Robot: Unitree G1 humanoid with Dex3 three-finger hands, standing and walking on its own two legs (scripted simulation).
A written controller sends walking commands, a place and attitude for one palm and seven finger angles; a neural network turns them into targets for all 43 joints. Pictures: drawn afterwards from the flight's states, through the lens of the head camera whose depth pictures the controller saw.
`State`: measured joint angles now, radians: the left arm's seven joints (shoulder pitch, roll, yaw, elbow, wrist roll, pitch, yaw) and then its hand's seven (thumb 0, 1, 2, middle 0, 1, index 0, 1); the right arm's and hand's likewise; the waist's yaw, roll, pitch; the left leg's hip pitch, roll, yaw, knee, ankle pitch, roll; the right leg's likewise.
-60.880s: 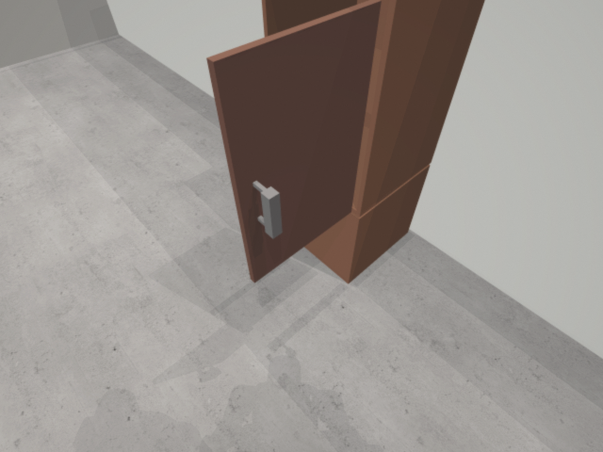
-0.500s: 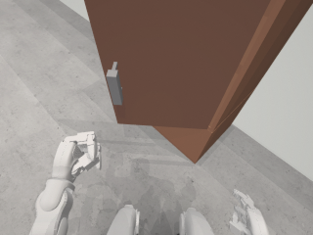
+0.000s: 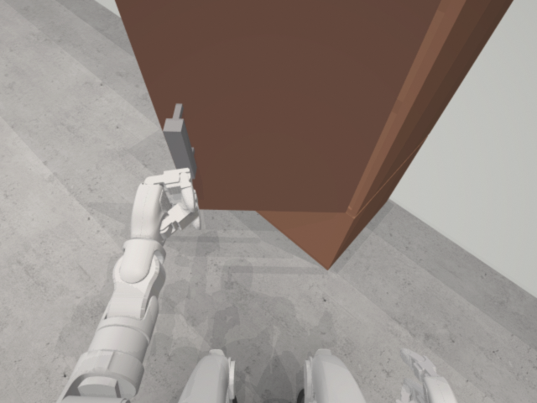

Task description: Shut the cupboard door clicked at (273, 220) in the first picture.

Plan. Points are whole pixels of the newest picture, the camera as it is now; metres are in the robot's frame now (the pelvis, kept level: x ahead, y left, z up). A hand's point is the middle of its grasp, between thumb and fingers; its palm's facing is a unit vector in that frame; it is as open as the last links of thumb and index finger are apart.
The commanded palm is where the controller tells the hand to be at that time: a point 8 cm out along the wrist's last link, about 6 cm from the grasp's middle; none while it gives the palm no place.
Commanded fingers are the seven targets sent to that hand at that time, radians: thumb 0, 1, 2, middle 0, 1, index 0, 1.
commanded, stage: bring the fist close to the handle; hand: left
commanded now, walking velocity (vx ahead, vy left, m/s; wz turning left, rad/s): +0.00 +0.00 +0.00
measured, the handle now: (183, 141) +0.52 +0.15 +0.04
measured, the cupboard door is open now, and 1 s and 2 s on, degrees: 42 41 24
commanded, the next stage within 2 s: push the door shut along its arc in 0.48 s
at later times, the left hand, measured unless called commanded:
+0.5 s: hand (193, 197) +0.41 +0.12 +0.04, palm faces -0.03 -1.00 -0.02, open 3.1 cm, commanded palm +0.38 +0.17 +0.04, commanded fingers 0.00 0.90 0.90 -1.30 -1.50 -1.30 -1.50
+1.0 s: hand (199, 173) +0.45 +0.12 +0.05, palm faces -0.14 -0.99 -0.03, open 3.1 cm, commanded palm +0.44 +0.16 +0.04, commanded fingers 0.00 0.90 0.90 -1.30 -1.50 -1.30 -1.50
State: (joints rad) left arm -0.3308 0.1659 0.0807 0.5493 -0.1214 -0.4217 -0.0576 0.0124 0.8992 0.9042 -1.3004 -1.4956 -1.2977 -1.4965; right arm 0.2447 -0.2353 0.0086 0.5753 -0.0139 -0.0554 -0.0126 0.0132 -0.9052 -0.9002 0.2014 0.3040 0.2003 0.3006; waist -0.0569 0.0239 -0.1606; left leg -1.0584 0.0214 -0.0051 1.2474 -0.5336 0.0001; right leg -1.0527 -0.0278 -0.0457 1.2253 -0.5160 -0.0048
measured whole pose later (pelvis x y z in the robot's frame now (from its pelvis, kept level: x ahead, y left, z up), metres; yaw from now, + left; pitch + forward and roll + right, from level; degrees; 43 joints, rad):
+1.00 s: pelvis -0.01 +0.00 -0.01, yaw +0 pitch +22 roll -1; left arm -0.70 0.27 0.20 0.98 -0.12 -0.50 -0.20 0.01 0.90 0.90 -1.32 -1.50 -1.30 -1.50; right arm 0.28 -0.25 0.00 0.62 -0.01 0.00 -0.01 0.01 -0.91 -0.90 0.20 0.30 0.20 0.30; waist -0.11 0.03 -0.16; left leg -1.14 0.02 -0.01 1.27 -0.52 0.00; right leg -1.13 -0.02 -0.04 1.25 -0.50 0.00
